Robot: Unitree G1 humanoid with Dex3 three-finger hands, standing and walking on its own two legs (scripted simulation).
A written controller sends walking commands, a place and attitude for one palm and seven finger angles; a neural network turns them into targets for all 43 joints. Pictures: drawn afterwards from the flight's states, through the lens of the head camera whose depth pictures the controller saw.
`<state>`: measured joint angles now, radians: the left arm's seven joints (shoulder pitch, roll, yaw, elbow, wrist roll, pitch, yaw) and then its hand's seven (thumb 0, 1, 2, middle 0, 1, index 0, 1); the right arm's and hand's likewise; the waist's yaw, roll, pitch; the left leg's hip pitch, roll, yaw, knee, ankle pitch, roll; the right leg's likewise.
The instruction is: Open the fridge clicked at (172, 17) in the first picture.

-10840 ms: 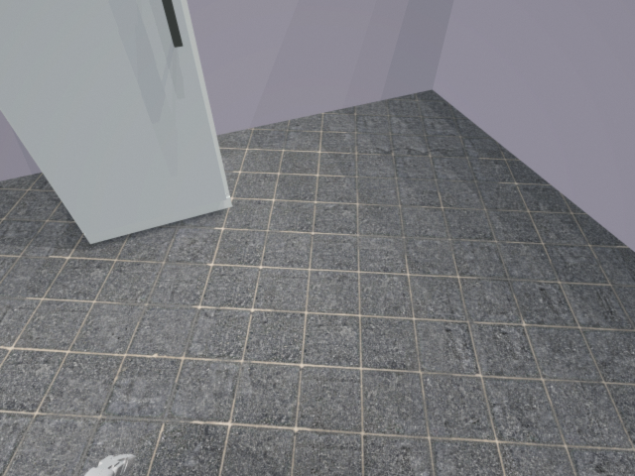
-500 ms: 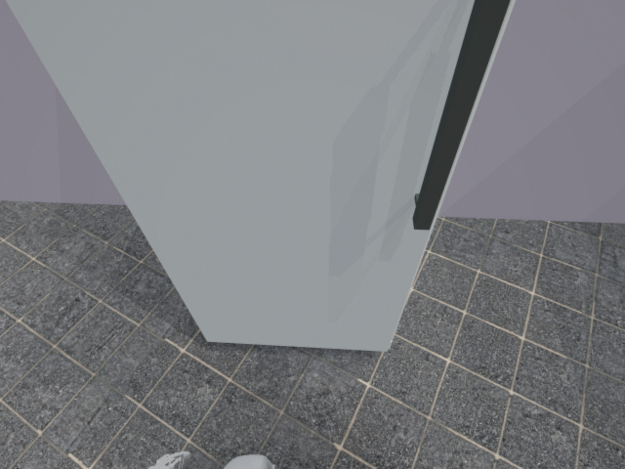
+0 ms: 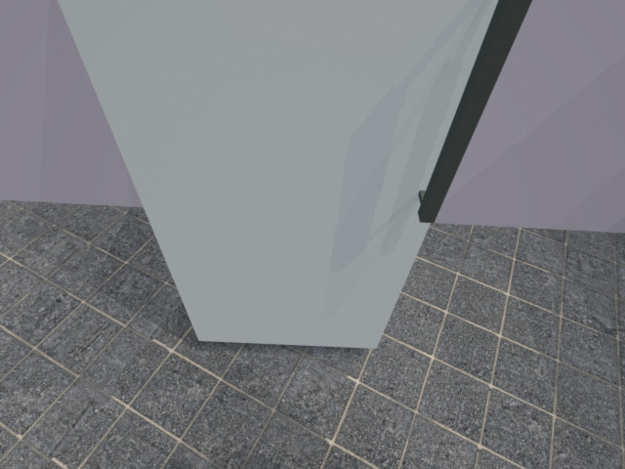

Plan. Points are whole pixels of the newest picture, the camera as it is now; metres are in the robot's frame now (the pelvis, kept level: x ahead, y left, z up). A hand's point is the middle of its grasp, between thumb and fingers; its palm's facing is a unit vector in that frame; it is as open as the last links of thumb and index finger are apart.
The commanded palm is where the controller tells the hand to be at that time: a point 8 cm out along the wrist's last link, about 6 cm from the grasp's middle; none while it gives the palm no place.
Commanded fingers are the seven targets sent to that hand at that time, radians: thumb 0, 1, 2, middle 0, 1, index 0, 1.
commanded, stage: come to a stop and stand still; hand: right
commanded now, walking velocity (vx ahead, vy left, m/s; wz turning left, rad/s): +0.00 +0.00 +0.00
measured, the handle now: (459, 116) +0.54 -0.19 +0.18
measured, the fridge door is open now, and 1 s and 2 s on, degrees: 0 0 0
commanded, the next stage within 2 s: look again from close up in 0.68 s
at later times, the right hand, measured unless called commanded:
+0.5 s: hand out of the picture +0.01 -0.20 -0.18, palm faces +0.01 +0.98 -0.19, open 7.3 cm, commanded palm none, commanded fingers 0.00 -0.90 -0.90 0.20 0.30 0.20 0.30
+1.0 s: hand out of the picture +0.03 -0.19 -0.17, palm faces +0.00 +0.97 -0.25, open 7.3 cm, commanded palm none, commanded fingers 0.00 -0.90 -0.90 0.20 0.30 0.20 0.30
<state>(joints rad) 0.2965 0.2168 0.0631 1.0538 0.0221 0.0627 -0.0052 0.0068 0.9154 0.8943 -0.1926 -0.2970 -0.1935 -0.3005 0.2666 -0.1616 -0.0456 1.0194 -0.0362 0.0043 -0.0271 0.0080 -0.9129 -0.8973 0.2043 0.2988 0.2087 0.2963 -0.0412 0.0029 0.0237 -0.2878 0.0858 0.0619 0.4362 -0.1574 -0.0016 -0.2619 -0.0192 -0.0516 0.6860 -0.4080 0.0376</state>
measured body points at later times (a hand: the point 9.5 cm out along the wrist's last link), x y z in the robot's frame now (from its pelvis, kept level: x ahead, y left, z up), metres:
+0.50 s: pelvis +0.01 -0.03 +0.00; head +0.02 -0.03 +0.45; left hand -0.01 +0.18 -0.17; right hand +0.01 -0.25 -0.17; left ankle +0.03 +0.11 -0.74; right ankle -0.04 -0.14 -0.74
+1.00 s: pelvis +0.01 -0.01 -0.01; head +0.02 +0.02 +0.44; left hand +0.01 +0.20 -0.18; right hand +0.04 -0.24 -0.15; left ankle +0.03 +0.11 -0.74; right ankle -0.04 -0.14 -0.74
